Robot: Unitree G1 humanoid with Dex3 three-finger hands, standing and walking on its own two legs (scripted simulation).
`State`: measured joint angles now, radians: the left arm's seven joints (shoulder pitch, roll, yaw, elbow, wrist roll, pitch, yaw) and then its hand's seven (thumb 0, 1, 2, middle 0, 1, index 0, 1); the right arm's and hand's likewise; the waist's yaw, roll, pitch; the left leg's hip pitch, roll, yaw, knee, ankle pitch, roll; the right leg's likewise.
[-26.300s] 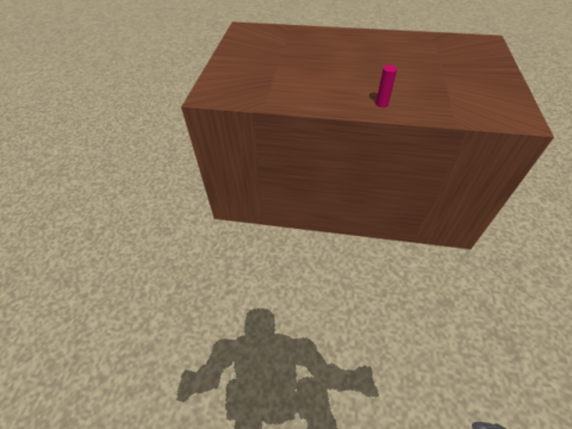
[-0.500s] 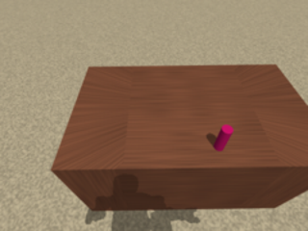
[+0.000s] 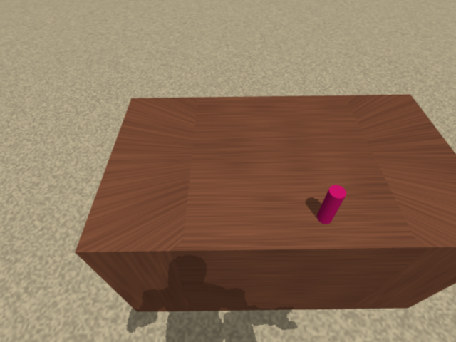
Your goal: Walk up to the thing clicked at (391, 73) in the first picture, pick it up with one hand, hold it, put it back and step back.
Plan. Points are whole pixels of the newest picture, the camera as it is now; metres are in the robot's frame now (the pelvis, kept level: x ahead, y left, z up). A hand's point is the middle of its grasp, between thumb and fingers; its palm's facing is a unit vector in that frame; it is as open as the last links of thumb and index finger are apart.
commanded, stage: stand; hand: right
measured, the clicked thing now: (330, 205) +0.43 -0.24 -0.12
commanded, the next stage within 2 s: none
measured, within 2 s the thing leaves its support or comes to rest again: neither
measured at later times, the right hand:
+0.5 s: hand out of the picture +0.06 -0.25 -0.16, palm faces -0.03 +0.94 -0.35, open 8.3 cm
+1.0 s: hand out of the picture +0.07 -0.25 -0.16, palm faces -0.02 +0.94 -0.34, open 7.4 cm
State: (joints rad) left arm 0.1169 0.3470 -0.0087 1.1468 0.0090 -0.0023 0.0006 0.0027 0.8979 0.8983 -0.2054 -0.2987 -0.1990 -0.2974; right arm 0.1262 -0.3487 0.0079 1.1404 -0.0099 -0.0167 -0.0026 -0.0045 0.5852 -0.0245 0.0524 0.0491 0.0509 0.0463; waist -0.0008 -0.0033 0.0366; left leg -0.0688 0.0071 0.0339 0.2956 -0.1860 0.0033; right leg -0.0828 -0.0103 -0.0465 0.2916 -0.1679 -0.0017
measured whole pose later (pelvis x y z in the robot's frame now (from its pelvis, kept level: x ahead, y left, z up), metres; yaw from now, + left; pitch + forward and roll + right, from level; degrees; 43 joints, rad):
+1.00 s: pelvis +0.00 +0.00 +0.00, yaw +0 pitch -2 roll +0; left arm 0.12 0.35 -0.01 1.13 0.01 0.00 0.00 0.00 0.90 0.90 -0.21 -0.30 -0.20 -0.30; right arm 0.12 -0.35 0.01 1.14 -0.01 -0.02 0.00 0.00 -0.90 -0.90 0.20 0.30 0.20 0.30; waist 0.00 0.00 0.04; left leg -0.06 0.00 0.04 0.29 -0.19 0.01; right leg -0.08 -0.01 -0.04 0.29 -0.17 0.00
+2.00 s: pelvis +0.01 +0.00 +0.00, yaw +0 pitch -2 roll +0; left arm 0.12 0.35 -0.01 1.13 0.01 -0.01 0.00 0.00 0.90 0.90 -0.21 -0.30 -0.20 -0.30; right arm 0.12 -0.35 0.00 1.13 -0.01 -0.02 0.00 0.00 -0.90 -0.90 0.20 0.30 0.20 0.30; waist 0.00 0.00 0.04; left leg -0.06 0.01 0.03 0.28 -0.19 0.00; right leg -0.08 -0.01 -0.04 0.29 -0.17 0.00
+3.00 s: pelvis -0.09 +0.06 -0.03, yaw +1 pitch -1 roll +0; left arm 0.01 0.41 0.05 0.87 0.02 0.07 0.01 0.00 0.90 0.90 -0.21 -0.30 -0.20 -0.30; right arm 0.15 -0.38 -0.07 0.97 -0.02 0.03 0.01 0.00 -0.90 -0.90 0.20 0.30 0.20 0.30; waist -0.01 -0.08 0.20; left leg -0.23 -0.05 0.00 0.68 -0.44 0.03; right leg -0.45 -0.10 0.02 0.71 -0.29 0.01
